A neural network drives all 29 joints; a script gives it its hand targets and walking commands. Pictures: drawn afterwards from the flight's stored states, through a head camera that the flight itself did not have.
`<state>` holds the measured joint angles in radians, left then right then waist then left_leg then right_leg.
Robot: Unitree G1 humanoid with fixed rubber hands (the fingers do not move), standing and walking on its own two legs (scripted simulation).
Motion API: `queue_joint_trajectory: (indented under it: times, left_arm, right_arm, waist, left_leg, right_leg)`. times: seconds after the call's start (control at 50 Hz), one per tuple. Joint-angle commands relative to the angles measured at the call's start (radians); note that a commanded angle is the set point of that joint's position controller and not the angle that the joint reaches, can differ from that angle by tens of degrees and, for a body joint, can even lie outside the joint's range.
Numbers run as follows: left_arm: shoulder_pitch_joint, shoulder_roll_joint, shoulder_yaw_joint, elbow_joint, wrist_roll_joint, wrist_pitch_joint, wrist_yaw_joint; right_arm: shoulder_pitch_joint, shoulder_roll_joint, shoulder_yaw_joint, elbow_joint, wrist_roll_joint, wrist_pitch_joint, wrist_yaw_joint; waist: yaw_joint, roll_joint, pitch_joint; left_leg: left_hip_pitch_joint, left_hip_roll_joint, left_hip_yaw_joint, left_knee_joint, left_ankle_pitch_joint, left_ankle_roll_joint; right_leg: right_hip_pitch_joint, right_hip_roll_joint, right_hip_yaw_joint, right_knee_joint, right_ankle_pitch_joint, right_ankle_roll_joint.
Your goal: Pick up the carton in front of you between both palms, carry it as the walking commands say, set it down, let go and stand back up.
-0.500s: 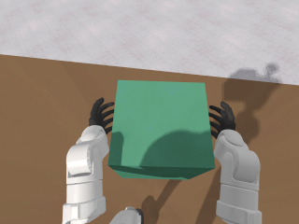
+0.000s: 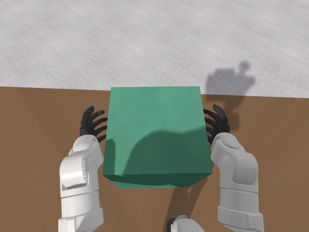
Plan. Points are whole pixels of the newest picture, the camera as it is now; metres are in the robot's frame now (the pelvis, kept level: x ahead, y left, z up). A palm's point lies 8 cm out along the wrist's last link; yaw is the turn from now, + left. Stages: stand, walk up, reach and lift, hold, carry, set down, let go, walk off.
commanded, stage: carry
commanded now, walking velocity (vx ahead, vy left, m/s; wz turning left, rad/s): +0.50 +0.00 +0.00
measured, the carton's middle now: (155, 143) +0.34 -0.01 +0.02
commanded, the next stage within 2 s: none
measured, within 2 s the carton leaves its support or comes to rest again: neither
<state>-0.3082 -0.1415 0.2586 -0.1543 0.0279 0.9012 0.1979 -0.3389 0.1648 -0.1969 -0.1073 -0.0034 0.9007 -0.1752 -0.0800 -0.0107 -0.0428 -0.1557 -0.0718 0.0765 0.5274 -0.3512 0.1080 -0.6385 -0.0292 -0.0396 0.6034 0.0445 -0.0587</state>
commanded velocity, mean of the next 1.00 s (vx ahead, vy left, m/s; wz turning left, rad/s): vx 0.50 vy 0.00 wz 0.00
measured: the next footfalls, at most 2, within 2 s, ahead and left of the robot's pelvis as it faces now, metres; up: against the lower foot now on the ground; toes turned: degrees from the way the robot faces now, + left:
right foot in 0.08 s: +0.22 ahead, -0.08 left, -0.04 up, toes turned -3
left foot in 0.60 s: +0.54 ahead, +0.06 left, -0.07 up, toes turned +3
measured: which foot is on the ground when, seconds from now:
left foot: down 0.00-0.10, up 0.12-0.58, down 0.60-1.00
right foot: up 0.00-0.06, down 0.08-0.62, up 0.64-1.00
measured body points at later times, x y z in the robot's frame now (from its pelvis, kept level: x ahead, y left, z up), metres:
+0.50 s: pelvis +0.30 -0.02 -0.03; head +0.33 -0.03 +0.42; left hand +0.62 +0.14 +0.05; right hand +0.64 -0.17 +0.04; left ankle +0.44 +0.11 -0.73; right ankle +0.19 -0.08 -0.76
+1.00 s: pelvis +0.60 +0.00 -0.07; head +0.63 +0.01 +0.38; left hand +0.94 +0.15 +0.01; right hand +0.92 -0.16 +0.01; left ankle +0.50 +0.06 -0.79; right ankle +0.73 -0.14 -0.76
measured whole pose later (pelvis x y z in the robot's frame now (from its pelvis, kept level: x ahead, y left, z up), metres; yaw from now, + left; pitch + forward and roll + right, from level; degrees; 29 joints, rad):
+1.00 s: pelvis +0.60 +0.00 -0.07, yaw +0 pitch +5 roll +0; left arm -0.32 -0.15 0.26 -0.13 0.03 0.90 0.20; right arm -0.34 0.16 -0.21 -0.09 0.00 0.90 -0.17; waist -0.07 -0.01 -0.04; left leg -0.20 -0.07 0.08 0.51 -0.29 0.12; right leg -0.68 -0.05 -0.01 0.73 -0.04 -0.05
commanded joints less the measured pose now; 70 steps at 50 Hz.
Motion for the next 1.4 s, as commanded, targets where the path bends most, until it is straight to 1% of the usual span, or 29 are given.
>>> queue_joint_trajectory:
  times: [0.0, 0.04, 0.06, 0.08, 0.1, 0.12, 0.18, 0.24, 0.38, 0.5, 0.56, 0.58, 0.6, 0.62, 0.64, 0.68, 0.7, 0.74, 0.9, 1.02, 1.08, 1.1, 1.12, 1.14, 1.16, 1.18, 1.22, 1.28, 1.38]
  left_arm:
    - [-0.489, -0.615, -0.582, -0.033, -0.098, 0.007, 0.004]
    - [-0.443, -0.579, -0.546, 0.007, -0.078, 0.021, 0.008]
    - [-0.43, -0.561, -0.526, 0.017, -0.071, 0.03, 0.009]
    - [-0.434, -0.545, -0.51, 0.035, -0.07, 0.04, 0.012]
    - [-0.461, -0.517, -0.504, 0.054, -0.078, 0.042, 0.023]
    - [-0.431, -0.578, -0.523, 0.07, -0.097, 0.044, 0.018]
    - [-0.621, -0.739, -0.614, -0.004, -0.169, 0.024, -0.022]
    - [-0.687, -0.8, -0.669, -0.024, -0.206, -0.011, -0.046]
    - [-0.597, -0.758, -0.691, -0.05, -0.212, -0.047, -0.043]
    - [-0.514, -0.667, -0.66, -0.043, -0.182, -0.015, -0.016]
    - [-0.514, -0.649, -0.649, -0.015, -0.168, 0.013, -0.006]
    - [-0.526, -0.64, -0.648, -0.008, -0.162, 0.022, -0.004]
    - [-0.536, -0.637, -0.638, 0.001, -0.156, 0.034, -0.001]
    - [-0.522, -0.655, -0.634, 0.021, -0.161, 0.047, 0.001]
    - [-0.542, -0.645, -0.622, 0.003, -0.171, 0.049, 0.004]
    - [-0.609, -0.707, -0.598, 0.008, -0.155, 0.041, 0.007]
    - [-0.612, -0.724, -0.581, 0.025, -0.14, 0.035, 0.003]
    - [-0.618, -0.755, -0.576, 0.033, -0.122, 0.02, -0.007]
    - [-0.574, -0.722, -0.607, -0.024, -0.116, -0.029, -0.004]
    - [-0.503, -0.638, -0.584, -0.021, -0.097, 0.008, 0.003]
    - [-0.454, -0.594, -0.542, 0.035, -0.072, 0.027, 0.005]
    - [-0.446, -0.583, -0.524, 0.047, -0.062, 0.032, 0.005]
    - [-0.43, -0.572, -0.506, 0.062, -0.062, 0.04, 0.006]
    - [-0.468, -0.548, -0.498, 0.082, -0.059, 0.043, 0.014]
    - [-0.448, -0.565, -0.502, 0.102, -0.072, 0.042, 0.017]
    - [-0.477, -0.64, -0.534, 0.089, -0.097, 0.036, 0.007]
    - [-0.631, -0.757, -0.608, 0.019, -0.163, 0.015, -0.023]
    - [-0.709, -0.814, -0.669, -0.011, -0.21, -0.021, -0.048]
    - [-0.628, -0.781, -0.688, -0.027, -0.213, -0.053, -0.045]
  right_arm:
    - [-0.482, 0.637, 0.604, -0.087, 0.145, -0.006, -0.014]
    - [-0.484, 0.623, 0.597, -0.062, 0.139, 0.013, -0.021]
    - [-0.486, 0.609, 0.588, -0.051, 0.134, 0.022, -0.026]
    - [-0.494, 0.617, 0.584, -0.043, 0.127, 0.037, -0.029]
    - [-0.473, 0.617, 0.563, -0.023, 0.129, 0.046, -0.032]
    - [-0.511, 0.617, 0.559, -0.05, 0.132, 0.046, -0.035]
    - [-0.58, 0.717, 0.524, -0.025, 0.103, 0.026, -0.027]
    - [-0.578, 0.761, 0.536, -0.008, 0.084, -0.005, -0.014]
    - [-0.538, 0.723, 0.566, -0.069, 0.092, -0.046, -0.016]
    - [-0.482, 0.615, 0.545, -0.093, 0.086, -0.008, -0.026]
    - [-0.437, 0.571, 0.501, -0.058, 0.062, 0.018, -0.03]
    - [-0.417, 0.557, 0.484, -0.045, 0.053, 0.027, -0.03]
    - [-0.397, 0.539, 0.465, -0.033, 0.048, 0.036, -0.029]
    - [-0.452, 0.509, 0.456, -0.023, 0.044, 0.037, -0.041]
    - [-0.42, 0.548, 0.465, 0.007, 0.064, 0.042, -0.044]
    - [-0.507, 0.646, 0.513, -0.033, 0.099, 0.033, -0.026]
    - [-0.58, 0.689, 0.545, -0.054, 0.124, 0.026, -0.014]
    - [-0.653, 0.746, 0.59, -0.076, 0.167, 0.005, 0.008]
    - [-0.588, 0.715, 0.623, -0.119, 0.185, -0.036, 0.012]
    - [-0.483, 0.644, 0.595, -0.077, 0.141, -0.006, -0.01]
    - [-0.492, 0.634, 0.59, -0.037, 0.132, 0.018, -0.017]
    - [-0.49, 0.629, 0.584, -0.021, 0.129, 0.024, -0.02]
    - [-0.502, 0.625, 0.578, -0.019, 0.121, 0.033, -0.024]
    - [-0.496, 0.645, 0.564, 0.007, 0.117, 0.046, -0.026]
    - [-0.5, 0.645, 0.56, 0.002, 0.12, 0.046, -0.029]
    - [-0.557, 0.67, 0.547, -0.015, 0.124, 0.038, -0.029]
    - [-0.603, 0.738, 0.527, -0.009, 0.104, 0.018, -0.023]
    - [-0.595, 0.774, 0.532, 0.006, 0.081, -0.015, -0.014]
    - [-0.55, 0.749, 0.557, -0.034, 0.084, -0.051, -0.017]
  waist:
    - [-0.01, 0.125, -0.314]
    - [0.076, 0.096, -0.366]
    - [0.114, 0.026, -0.414]
    - [0.097, -0.131, -0.472]
    - [0.148, -0.325, -0.568]
    - [0.154, -0.226, -0.528]
    - [0.122, 0.001, -0.393]
    - [0.106, -0.03, -0.381]
    - [0.152, -0.088, -0.385]
    - [0.196, -0.089, -0.305]
    - [0.105, -0.078, -0.354]
    - [0.071, -0.034, -0.402]
    - [0.075, 0.082, -0.463]
    - [0.011, 0.317, -0.567]
    - [0.025, 0.241, -0.563]
    - [0.016, 0.052, -0.434]
    - [0.033, 0.023, -0.395]
    - [0.056, 0.055, -0.375]
    - [0.009, 0.11, -0.386]
    - [-0.036, 0.109, -0.312]
    - [0.06, 0.11, -0.343]
    - [0.103, 0.068, -0.381]
    - [0.109, -0.058, -0.459]
    - [0.135, -0.281, -0.527]
    - [0.154, -0.262, -0.557]
    - [0.163, -0.161, -0.5]
    - [0.119, 0.002, -0.388]
    - [0.102, -0.029, -0.37]
    - [0.137, -0.08, -0.401]
  left_leg:
    - [0.243, 0.186, -0.131, 0.064, 0.761, 0.058]
    - [0.138, 0.16, -0.046, 0.29, 0.761, 0.005]
    - [-0.053, 0.129, -0.027, 0.478, 0.487, -0.019]
    - [-0.299, 0.062, -0.016, 0.638, -0.144, -0.041]
    - [-0.567, -0.04, -0.074, 0.928, -0.269, -0.076]
    - [-0.634, 0.022, -0.104, 0.945, -0.218, -0.053]
    - [-0.578, 0.096, -0.116, 0.783, -0.09, -0.051]
    - [-0.525, 0.113, -0.102, 0.628, -0.033, -0.065]
    - [-0.612, 0.108, -0.04, 0.328, 0.256, -0.065]
    - [-0.485, 0.039, 0.034, -0.028, 0.477, -0.037]
    - [-0.131, 0.017, 0.076, -0.159, 0.541, 0.001]
    - [0.075, 0.079, 0.026, -0.122, 0.581, 0.001]
    - [0.305, 0.289, -0.207, 0.034, 0.899, 0.014]
    - [0.572, 0.494, -0.595, 0.037, 0.844, 0.25]
    - [0.519, 0.473, -0.68, -0.034, 0.52, 0.266]
    - [0.299, 0.39, -0.558, -0.098, 0.377, 0.201]
    - [0.203, 0.372, -0.495, -0.124, 0.392, 0.183]
    - [0.082, 0.336, -0.41, -0.16, 0.368, 0.151]
    - [0.262, 0.253, -0.225, -0.086, 0.785, 0.104]
    - [0.284, 0.184, -0.152, 0.005, 0.771, 0.074]
    - [0.173, 0.169, -0.069, 0.234, 0.815, 0.012]
    - [0.023, 0.141, -0.035, 0.401, 0.642, -0.014]
    - [-0.214, 0.101, -0.018, 0.598, 0.152, -0.038]
    - [-0.503, -0.033, -0.058, 0.863, -0.256, -0.085]
    - [-0.643, -0.006, -0.102, 0.996, -0.246, -0.071]
    - [-0.663, 0.047, -0.115, 0.961, -0.2, -0.052]
    - [-0.598, 0.094, -0.118, 0.809, -0.099, -0.052]
    - [-0.513, 0.11, -0.103, 0.645, -0.031, -0.064]
    - [-0.615, 0.12, -0.063, 0.439, 0.157, -0.073]
  right_leg:
    - [0.12, 0.064, -0.069, -0.166, 0.117, -0.028]
    - [0.402, 0.07, -0.103, -0.245, 0.175, -0.039]
    - [0.623, -0.035, -0.006, -0.172, 0.276, -0.038]
    - [0.848, -0.269, 0.27, 0.018, 0.635, -0.071]
    - [1.04, -0.408, 0.616, -0.074, 0.317, -0.28]
    - [0.969, -0.354, 0.639, -0.145, 0.031, -0.271]
    - [0.654, -0.269, 0.452, -0.216, -0.024, -0.204]
    - [0.574, -0.228, 0.356, -0.236, -0.005, -0.186]
    - [0.754, -0.157, 0.191, -0.163, 0.392, -0.137]
    - [0.791, -0.086, 0.114, -0.085, 0.396, -0.106]
    - [0.674, -0.07, 0.038, 0.153, 0.443, -0.045]
    - [0.534, -0.043, 0.013, 0.318, 0.259, -0.021]
    - [0.3, 0.0, -0.001, 0.502, -0.258, 0.011]
    - [-0.049, 0.142, 0.03, 0.824, -0.666, 0.063]
    - [-0.142, 0.093, 0.074, 0.889, -0.636, 0.025]
    - [-0.149, 0.032, 0.078, 0.79, -0.536, 0.002]
    - [-0.116, 0.003, 0.082, 0.707, -0.495, 0.006]
    - [-0.031, -0.018, 0.069, 0.602, -0.466, 0.016]
    - [-0.122, -0.009, 0.008, 0.252, -0.142, 0.018]
    - [0.01, 0.06, -0.07, -0.111, 0.092, -0.011]
    - [0.327, 0.08, -0.102, -0.242, 0.153, -0.042]
    - [0.533, 0.027, -0.064, -0.214, 0.19, -0.041]
    - [0.771, -0.18, 0.164, -0.043, 0.47, -0.048]
    - [1.005, -0.382, 0.535, -0.032, 0.544, -0.22]
    - [1.03, -0.4, 0.659, -0.106, 0.157, -0.312]
    - [0.908, -0.32, 0.61, -0.164, -0.037, -0.273]
    - [0.658, -0.268, 0.474, -0.217, -0.055, -0.211]
    - [0.541, -0.222, 0.364, -0.247, -0.062, -0.185]
    - [0.712, -0.189, 0.244, -0.186, 0.323, -0.164]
